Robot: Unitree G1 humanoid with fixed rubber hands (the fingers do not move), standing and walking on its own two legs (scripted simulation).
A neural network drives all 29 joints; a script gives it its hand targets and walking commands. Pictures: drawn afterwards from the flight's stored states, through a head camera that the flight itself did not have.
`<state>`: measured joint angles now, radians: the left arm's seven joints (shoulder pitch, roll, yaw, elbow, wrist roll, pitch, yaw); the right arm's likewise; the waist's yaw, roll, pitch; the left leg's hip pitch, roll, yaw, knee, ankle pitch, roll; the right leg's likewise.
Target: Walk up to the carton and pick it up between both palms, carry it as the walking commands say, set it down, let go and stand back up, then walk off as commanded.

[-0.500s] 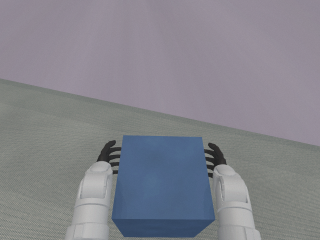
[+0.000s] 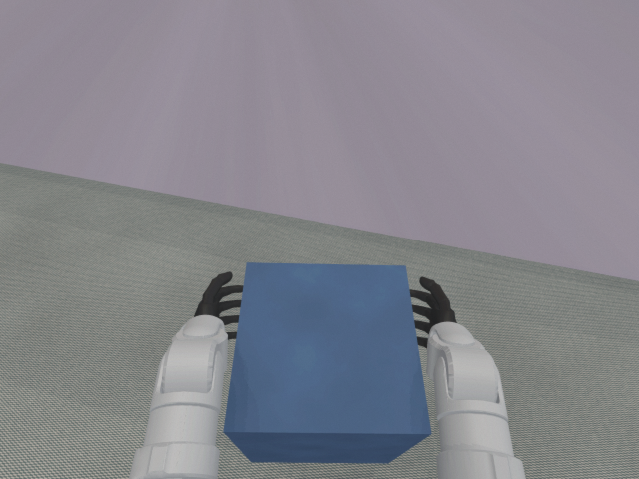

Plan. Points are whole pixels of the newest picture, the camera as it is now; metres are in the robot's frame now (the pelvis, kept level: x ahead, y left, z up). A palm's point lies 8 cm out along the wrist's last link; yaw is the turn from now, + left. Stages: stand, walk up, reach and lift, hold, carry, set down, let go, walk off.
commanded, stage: carry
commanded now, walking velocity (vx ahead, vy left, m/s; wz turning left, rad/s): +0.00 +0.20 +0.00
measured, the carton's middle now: (323, 371) +0.28 +0.00 -0.03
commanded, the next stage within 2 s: none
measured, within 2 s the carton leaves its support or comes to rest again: neither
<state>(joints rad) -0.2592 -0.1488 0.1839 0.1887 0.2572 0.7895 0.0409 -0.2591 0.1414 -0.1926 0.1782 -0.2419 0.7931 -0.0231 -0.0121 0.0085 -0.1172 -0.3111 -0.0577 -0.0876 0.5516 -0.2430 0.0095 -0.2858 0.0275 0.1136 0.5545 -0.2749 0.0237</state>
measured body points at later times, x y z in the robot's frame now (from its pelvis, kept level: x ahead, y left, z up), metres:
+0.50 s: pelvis -0.02 +0.07 -0.01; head -0.03 +0.07 +0.44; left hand +0.25 +0.23 +0.06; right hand +0.26 -0.07 +0.07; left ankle +0.03 +0.12 -0.73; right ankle -0.01 -0.09 -0.70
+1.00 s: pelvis -0.04 +0.15 +0.00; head -0.04 +0.15 +0.45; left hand +0.24 +0.30 +0.08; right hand +0.24 +0.00 +0.08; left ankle -0.02 +0.30 -0.72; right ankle -0.05 +0.00 -0.73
